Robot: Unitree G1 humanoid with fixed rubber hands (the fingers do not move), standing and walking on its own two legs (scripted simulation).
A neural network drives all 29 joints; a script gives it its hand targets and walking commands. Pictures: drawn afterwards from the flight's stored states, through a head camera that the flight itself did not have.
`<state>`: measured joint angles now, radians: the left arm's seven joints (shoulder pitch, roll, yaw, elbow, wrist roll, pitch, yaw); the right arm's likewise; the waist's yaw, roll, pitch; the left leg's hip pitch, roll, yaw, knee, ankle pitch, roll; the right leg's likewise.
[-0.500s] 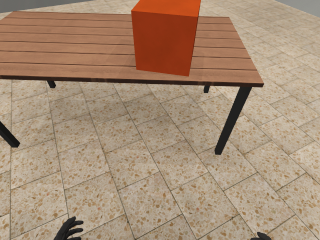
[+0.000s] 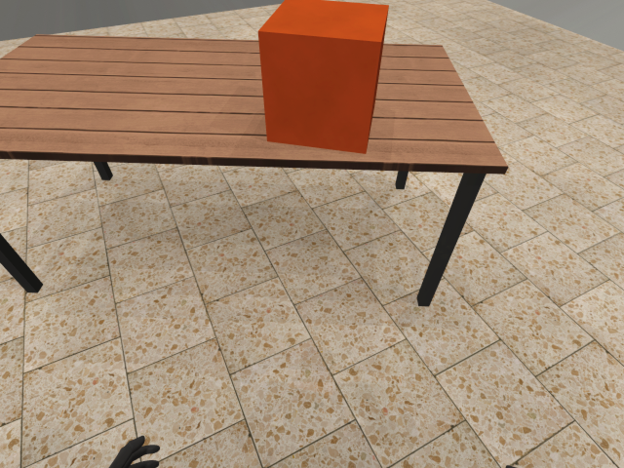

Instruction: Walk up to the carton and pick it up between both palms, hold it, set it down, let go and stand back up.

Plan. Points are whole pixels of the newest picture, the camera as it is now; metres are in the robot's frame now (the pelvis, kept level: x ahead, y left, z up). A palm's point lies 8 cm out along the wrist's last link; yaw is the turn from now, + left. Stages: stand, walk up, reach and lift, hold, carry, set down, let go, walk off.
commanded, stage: walk up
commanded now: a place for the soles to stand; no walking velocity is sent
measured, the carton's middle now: (326, 75) +0.99 -0.04 +0.05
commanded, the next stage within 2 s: none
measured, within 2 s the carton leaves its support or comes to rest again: neither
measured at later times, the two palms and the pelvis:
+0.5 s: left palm (82, 457) +0.17 +0.31 -0.09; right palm out of the picture +0.14 -0.28 -0.11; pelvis +0.07 +0.02 -0.01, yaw +1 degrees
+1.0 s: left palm (97, 422) +0.22 +0.31 -0.10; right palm (549, 429) +0.20 -0.32 -0.09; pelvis +0.14 +0.02 -0.01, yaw +0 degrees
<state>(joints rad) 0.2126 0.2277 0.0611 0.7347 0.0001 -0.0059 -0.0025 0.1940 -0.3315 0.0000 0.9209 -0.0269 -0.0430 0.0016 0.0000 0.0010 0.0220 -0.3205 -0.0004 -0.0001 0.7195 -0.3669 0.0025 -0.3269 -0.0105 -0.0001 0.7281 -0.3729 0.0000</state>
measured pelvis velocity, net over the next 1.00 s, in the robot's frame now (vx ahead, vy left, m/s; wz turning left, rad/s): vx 0.14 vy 0.02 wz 0.00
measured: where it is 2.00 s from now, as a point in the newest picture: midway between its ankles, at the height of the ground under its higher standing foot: (307, 443)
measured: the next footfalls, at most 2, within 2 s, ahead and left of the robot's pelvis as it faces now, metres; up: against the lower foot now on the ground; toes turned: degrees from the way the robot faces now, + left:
right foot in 0.58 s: +0.25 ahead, -0.10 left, +0.00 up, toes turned +0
left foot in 1.06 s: +0.27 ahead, +0.16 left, +0.00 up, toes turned +2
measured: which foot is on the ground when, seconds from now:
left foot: down 0.00-0.62, up 0.64-1.00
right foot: down 0.00-0.28, up 0.30-0.56, down 0.58-1.00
